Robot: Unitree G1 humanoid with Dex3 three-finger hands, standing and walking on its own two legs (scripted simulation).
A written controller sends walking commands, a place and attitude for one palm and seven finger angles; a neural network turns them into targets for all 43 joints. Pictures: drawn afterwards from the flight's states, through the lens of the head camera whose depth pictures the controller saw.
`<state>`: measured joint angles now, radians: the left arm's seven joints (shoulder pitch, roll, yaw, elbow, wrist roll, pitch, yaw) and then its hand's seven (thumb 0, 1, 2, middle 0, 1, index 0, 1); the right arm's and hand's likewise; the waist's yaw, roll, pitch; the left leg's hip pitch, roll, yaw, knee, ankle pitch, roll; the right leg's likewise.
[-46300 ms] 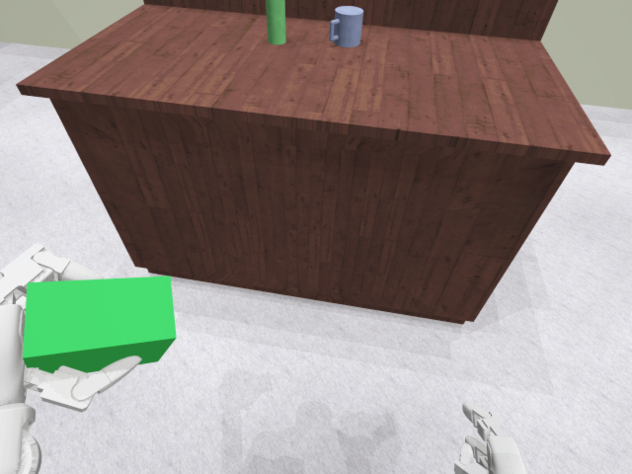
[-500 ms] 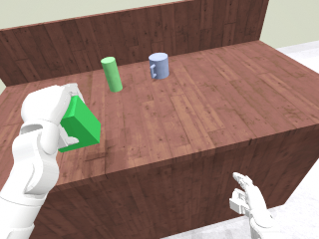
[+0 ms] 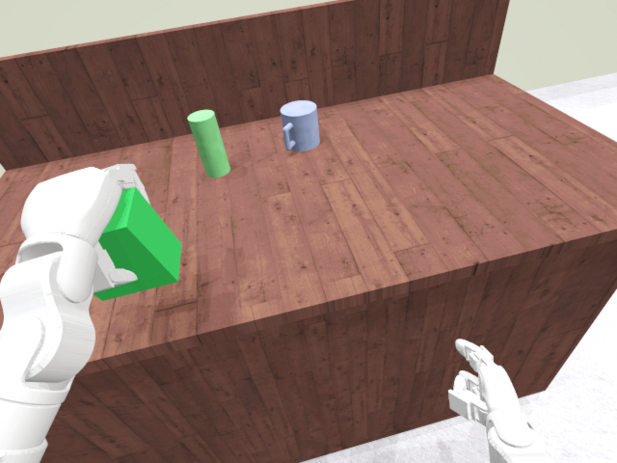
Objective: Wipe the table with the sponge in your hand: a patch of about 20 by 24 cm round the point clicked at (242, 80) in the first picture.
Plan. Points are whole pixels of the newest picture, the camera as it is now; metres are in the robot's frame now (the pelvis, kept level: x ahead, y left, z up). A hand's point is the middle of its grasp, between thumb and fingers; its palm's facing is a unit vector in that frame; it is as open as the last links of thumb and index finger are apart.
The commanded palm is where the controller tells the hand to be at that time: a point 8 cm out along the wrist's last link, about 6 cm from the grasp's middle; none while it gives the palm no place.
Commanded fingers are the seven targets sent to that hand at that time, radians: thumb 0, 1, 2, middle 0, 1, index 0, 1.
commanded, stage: bring the sponge back beside the body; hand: left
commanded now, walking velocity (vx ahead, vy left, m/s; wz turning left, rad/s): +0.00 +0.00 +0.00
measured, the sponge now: (126, 255) +0.27 +0.28 +0.18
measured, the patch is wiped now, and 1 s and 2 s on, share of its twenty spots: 1.00 1.00 1.00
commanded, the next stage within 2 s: step back with the hand held close in 1.36 s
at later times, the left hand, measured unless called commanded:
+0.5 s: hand (76, 258) +0.22 +0.29 +0.22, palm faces +0.28 -0.11 -0.95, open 10.2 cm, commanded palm +0.17 +0.28 +0.29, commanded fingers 0.00 0.10 1.30 -1.20 -1.60 -1.20 -1.60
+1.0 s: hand (47, 286) +0.19 +0.30 +0.22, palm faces +0.30 -0.12 -0.95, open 10.2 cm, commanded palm +0.13 +0.29 +0.29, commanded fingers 0.00 0.10 1.30 -1.20 -1.60 -1.20 -1.60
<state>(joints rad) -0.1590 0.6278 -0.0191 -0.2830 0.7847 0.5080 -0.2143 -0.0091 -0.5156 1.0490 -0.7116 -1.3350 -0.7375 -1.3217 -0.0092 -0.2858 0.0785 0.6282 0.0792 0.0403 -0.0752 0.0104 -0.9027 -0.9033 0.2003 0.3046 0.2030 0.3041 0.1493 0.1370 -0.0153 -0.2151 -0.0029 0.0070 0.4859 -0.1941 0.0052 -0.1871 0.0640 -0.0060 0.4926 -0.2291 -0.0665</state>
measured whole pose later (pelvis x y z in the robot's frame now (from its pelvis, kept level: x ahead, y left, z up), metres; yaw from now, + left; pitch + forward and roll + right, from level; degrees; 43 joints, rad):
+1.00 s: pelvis -0.01 +0.02 +0.00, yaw +0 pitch -7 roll -1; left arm 0.15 0.65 0.11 -0.57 0.70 0.48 -0.15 -0.01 -0.52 1.05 -0.71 -1.33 -0.74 -1.32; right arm -0.01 -0.26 0.09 0.60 0.07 0.02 -0.08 0.01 -0.90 -0.90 0.20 0.30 0.20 0.30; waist 0.19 0.13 0.00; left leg -0.19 -0.01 0.02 0.50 -0.19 0.03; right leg -0.16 0.06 0.01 0.49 -0.21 -0.04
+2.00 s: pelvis -0.04 +0.03 -0.01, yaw -1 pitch +2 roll -1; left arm 0.43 0.55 0.60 -0.73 -0.08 -0.19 0.14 -0.01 -0.52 1.05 -0.72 -1.33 -0.74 -1.32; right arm 0.24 -0.24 -0.01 0.63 0.04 -0.05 -0.04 0.01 -0.90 -0.90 0.20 0.30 0.20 0.30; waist -0.07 0.00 0.05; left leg -0.42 -0.02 -0.02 0.66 -0.29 0.02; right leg -0.44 0.07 0.02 0.57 -0.17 -0.03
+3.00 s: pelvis -0.27 +0.00 -0.02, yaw -3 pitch +1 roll -1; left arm 0.21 0.56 0.61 -0.75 -0.09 -0.25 0.15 -0.01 -0.52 1.05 -0.72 -1.33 -0.75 -1.32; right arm 0.15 -0.18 -0.02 0.59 0.05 -0.13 -0.02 0.01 -0.90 -0.90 0.20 0.30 0.20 0.30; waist -0.04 -0.07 0.13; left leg -0.43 0.05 0.04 0.70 -0.28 0.01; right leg -0.55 0.05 0.07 1.00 -0.48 0.02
